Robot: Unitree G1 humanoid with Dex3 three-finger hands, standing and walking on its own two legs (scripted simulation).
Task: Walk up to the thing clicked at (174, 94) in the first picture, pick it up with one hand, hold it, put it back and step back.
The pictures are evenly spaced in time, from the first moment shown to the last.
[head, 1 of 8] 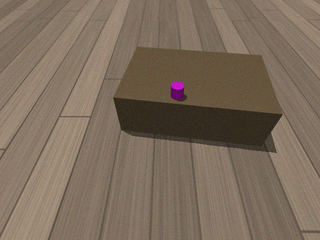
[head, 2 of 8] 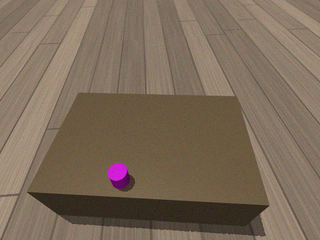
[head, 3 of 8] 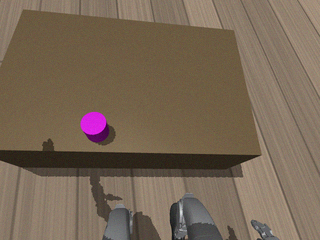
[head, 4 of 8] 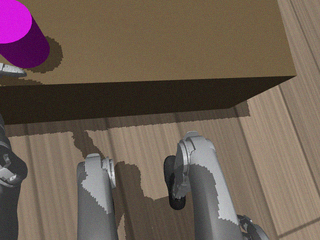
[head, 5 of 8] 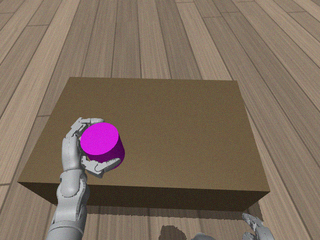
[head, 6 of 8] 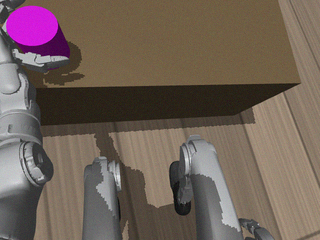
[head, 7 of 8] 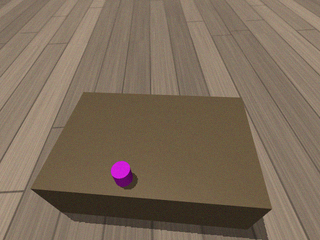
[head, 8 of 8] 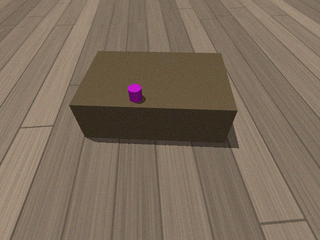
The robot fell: no
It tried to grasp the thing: yes
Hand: left
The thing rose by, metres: 0.38
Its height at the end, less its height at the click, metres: +0.00
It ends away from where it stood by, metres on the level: 0.01
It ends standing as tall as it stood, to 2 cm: yes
